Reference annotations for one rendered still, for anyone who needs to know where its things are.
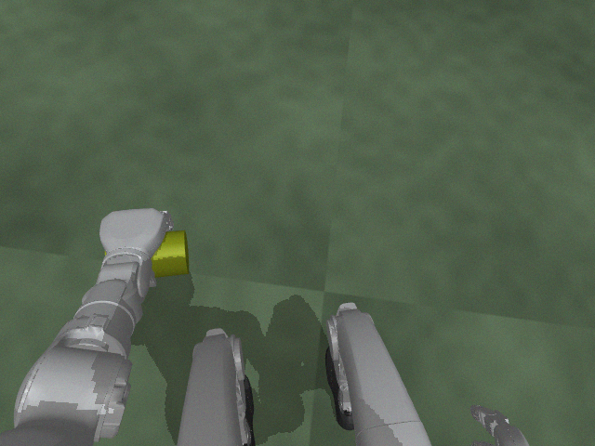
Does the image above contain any can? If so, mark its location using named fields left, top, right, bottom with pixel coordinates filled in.
left=105, top=230, right=189, bottom=278

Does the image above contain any right robot hand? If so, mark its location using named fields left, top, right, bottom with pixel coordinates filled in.
left=470, top=405, right=530, bottom=446

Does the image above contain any left robot arm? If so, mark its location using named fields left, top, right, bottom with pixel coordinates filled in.
left=0, top=248, right=152, bottom=446

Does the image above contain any right robot foot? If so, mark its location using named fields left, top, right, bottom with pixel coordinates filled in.
left=325, top=347, right=354, bottom=430

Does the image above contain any left robot hand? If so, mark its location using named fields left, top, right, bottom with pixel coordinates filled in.
left=99, top=208, right=174, bottom=287

